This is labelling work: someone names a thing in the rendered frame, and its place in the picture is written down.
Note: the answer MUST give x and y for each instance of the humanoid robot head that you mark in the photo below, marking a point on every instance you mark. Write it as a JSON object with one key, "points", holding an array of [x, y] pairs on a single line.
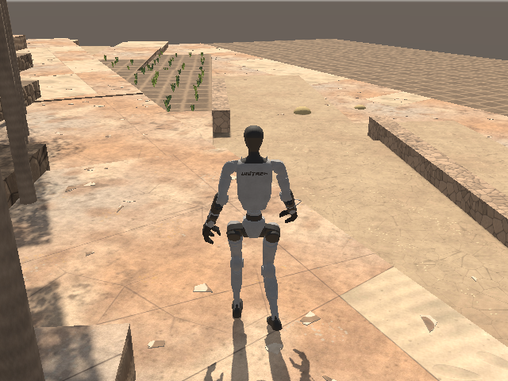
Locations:
{"points": [[253, 137]]}

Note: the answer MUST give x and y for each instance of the robot right forearm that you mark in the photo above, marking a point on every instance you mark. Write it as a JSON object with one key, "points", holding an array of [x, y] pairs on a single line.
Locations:
{"points": [[290, 205]]}

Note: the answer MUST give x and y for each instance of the right robot foot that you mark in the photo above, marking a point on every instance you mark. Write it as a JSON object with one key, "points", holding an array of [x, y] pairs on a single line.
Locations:
{"points": [[276, 324]]}

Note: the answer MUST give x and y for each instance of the robot left hand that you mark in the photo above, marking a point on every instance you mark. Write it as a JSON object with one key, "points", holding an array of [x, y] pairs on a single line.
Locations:
{"points": [[206, 233]]}

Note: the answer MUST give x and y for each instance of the robot right hand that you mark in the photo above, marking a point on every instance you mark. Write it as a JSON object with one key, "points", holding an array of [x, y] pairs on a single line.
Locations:
{"points": [[292, 218]]}

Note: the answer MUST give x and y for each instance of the robot left forearm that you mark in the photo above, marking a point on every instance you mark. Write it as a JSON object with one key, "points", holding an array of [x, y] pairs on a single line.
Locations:
{"points": [[214, 213]]}

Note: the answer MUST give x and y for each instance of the left robot upper arm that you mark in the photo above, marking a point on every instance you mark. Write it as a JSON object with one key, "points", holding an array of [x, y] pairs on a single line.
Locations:
{"points": [[225, 180]]}

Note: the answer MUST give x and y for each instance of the right robot upper arm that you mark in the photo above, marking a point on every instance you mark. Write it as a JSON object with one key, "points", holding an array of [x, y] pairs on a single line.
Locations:
{"points": [[279, 168]]}

